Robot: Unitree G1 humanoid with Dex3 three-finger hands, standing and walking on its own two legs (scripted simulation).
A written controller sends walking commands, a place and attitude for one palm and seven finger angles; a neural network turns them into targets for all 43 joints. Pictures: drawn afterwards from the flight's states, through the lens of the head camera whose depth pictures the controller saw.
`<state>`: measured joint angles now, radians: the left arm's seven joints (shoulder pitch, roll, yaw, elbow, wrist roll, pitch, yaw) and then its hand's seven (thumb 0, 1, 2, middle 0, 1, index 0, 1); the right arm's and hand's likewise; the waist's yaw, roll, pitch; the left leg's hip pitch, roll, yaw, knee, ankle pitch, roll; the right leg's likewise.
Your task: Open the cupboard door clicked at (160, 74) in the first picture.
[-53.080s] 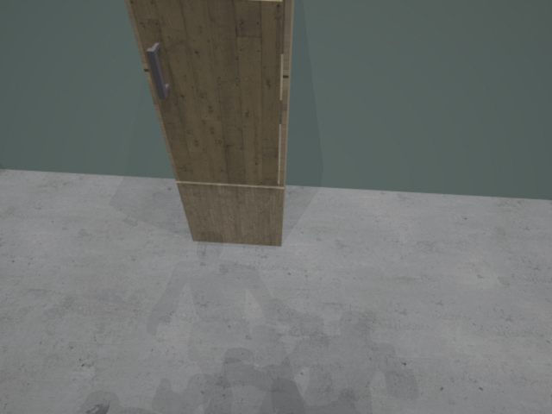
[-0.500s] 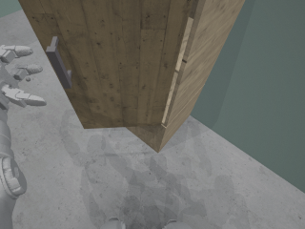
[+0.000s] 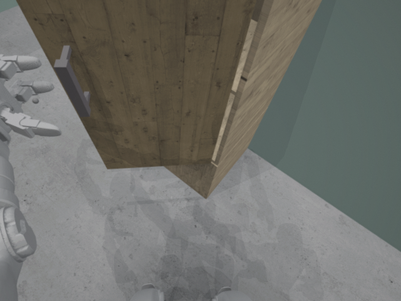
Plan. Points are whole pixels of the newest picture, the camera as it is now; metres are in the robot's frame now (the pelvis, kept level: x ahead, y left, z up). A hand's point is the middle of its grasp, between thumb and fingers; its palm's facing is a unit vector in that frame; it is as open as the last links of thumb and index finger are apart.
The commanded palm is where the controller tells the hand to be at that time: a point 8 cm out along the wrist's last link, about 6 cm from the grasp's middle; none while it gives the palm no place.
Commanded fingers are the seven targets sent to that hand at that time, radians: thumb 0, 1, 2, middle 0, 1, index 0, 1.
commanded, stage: move the hooked fingers beside the handle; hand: left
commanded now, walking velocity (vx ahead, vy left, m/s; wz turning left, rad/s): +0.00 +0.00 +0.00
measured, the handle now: (76, 83) +0.51 +0.22 +0.10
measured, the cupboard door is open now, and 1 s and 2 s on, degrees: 44 44 44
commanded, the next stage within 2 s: slide the fingers in behind the handle in 0.36 s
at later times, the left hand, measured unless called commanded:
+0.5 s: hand (41, 102) +0.46 +0.27 +0.10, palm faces +0.04 -1.00 +0.00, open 14.0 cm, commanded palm +0.43 +0.31 +0.10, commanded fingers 0.00 -0.50 0.30 -0.30 -1.20 -0.30 -1.20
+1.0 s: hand (53, 107) +0.45 +0.24 +0.10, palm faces +0.05 -1.00 +0.00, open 14.0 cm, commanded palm +0.43 +0.29 +0.10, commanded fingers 0.00 -0.50 0.30 -0.30 -1.20 -0.30 -1.20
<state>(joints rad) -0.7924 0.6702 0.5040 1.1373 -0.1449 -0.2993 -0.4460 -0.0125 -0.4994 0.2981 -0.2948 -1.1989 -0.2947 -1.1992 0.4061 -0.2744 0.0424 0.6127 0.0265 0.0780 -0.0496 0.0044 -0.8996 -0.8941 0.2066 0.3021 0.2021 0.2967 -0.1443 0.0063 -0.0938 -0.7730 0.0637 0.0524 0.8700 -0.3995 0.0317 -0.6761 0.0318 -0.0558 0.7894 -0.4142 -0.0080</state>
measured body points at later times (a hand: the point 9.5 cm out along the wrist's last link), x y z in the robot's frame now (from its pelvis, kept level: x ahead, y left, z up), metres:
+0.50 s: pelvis -0.01 +0.00 +0.00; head +0.09 +0.02 +0.44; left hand +0.45 +0.32 +0.11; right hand +0.02 -0.28 -0.11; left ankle +0.00 +0.10 -0.70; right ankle -0.03 -0.12 -0.70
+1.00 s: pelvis -0.01 -0.01 +0.00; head +0.08 +0.01 +0.44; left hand +0.44 +0.30 +0.11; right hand +0.03 -0.28 -0.11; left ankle +0.00 +0.09 -0.70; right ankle -0.03 -0.12 -0.70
